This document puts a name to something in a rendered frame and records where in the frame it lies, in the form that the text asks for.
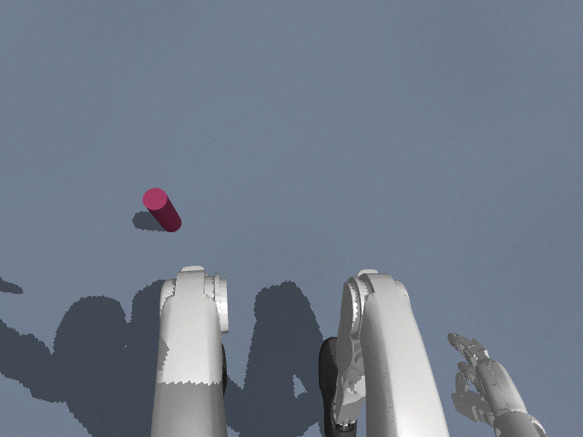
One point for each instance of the right robot arm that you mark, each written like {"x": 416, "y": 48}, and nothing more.
{"x": 517, "y": 424}

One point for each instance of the right robot hand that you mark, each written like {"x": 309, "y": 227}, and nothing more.
{"x": 491, "y": 380}

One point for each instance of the can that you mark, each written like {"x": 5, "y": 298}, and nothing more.
{"x": 159, "y": 205}

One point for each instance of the right robot foot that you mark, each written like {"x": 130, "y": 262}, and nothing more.
{"x": 328, "y": 372}

